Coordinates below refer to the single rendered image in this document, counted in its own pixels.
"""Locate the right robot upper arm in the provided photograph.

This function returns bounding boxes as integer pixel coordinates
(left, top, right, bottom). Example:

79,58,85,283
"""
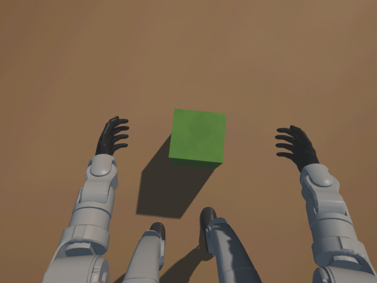
312,265,377,283

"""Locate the left robot hand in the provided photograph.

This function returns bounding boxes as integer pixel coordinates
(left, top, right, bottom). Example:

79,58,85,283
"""
95,116,129,156

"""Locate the carton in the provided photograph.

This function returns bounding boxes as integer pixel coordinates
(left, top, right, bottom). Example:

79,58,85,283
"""
168,108,226,169

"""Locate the robot right forearm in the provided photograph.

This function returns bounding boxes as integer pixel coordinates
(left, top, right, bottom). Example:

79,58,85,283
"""
300,163,377,278

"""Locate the robot left foot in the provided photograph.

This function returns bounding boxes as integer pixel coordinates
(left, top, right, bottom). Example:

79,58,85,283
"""
150,222,166,270

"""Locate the right robot thigh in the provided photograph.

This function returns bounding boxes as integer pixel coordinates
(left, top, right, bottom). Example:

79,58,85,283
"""
206,223,262,283

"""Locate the robot left forearm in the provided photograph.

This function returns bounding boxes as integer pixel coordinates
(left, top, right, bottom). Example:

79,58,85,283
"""
41,154,118,283

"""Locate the right robot hand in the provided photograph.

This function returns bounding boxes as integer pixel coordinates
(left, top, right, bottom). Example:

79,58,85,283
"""
275,125,320,173

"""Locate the left robot upper arm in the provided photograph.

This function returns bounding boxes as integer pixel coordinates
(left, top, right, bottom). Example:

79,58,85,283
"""
43,255,110,283

